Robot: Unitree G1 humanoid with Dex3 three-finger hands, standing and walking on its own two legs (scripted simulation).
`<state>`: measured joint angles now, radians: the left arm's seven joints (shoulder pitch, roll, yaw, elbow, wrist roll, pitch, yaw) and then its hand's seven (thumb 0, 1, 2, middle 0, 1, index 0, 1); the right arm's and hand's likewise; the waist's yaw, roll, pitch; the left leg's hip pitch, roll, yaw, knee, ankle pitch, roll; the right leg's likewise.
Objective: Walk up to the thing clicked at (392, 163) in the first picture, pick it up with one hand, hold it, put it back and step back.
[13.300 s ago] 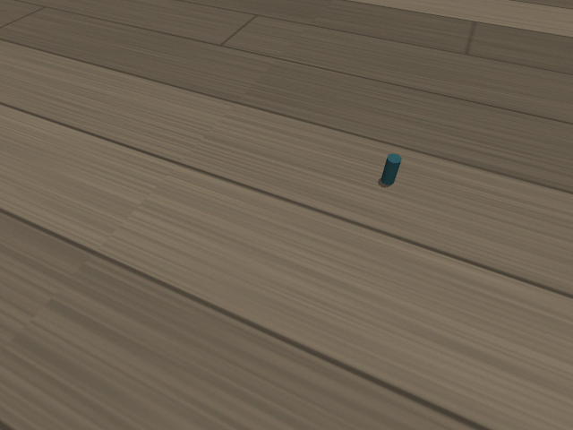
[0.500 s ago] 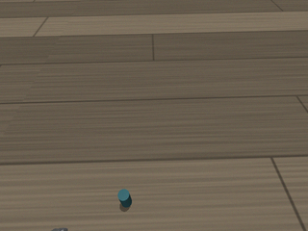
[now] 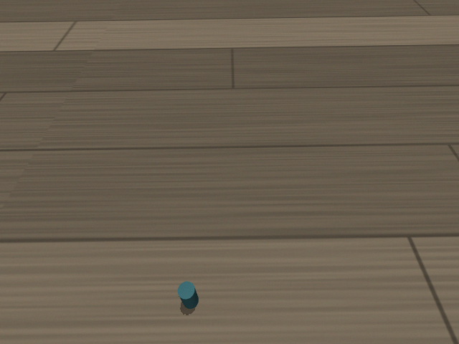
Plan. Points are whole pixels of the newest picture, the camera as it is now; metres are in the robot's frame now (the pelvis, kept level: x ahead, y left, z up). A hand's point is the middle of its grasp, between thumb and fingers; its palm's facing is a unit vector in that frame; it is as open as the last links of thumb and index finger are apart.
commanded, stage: stand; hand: left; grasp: from the side
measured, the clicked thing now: (188, 295) +0.38 +0.20 -0.71
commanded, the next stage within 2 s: go down in 0.62 s
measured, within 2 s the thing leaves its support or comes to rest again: neither
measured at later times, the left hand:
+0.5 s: hand out of the picture +0.09 +0.25 -0.16, palm faces -0.03 -0.94 -0.34, open 7.4 cm
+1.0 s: hand (112, 338) +0.15 +0.26 -0.17, palm faces +0.04 -0.95 -0.32, open 11.9 cm
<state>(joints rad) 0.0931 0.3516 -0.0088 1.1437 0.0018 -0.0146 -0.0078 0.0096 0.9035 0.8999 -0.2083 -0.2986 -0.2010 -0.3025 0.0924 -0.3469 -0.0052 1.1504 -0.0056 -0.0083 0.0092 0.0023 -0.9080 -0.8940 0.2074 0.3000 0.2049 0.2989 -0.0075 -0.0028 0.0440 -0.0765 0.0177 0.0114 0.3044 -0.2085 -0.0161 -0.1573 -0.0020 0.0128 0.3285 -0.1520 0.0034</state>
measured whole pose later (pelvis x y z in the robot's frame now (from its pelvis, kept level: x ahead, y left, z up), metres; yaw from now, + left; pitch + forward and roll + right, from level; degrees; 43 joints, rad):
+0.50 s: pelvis +0.01 +0.00 +0.00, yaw +0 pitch -1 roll +0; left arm 0.09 0.35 -0.01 1.14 0.00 -0.01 -0.01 0.01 0.90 0.90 -0.21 -0.30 -0.20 -0.30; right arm 0.10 -0.35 0.00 1.14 0.00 0.00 0.01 0.00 -0.91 -0.89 0.21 0.30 0.20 0.30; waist -0.01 0.00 0.05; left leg -0.06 0.02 0.01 0.30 -0.21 -0.02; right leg -0.14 0.00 0.01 0.32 -0.16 0.00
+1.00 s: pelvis -0.01 +0.00 -0.02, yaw +1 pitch +7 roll +0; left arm -0.03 0.35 0.18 0.99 0.07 0.00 -0.05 0.01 0.39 0.42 -0.07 -0.11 -0.06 -0.12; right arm 0.22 -0.25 -0.02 0.79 0.02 -0.06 -0.02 0.00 -0.94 -0.91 0.21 0.30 0.20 0.30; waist -0.03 -0.02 0.00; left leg -0.44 0.02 -0.01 0.64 -0.34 -0.02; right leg -0.49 0.00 -0.01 0.63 -0.27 0.00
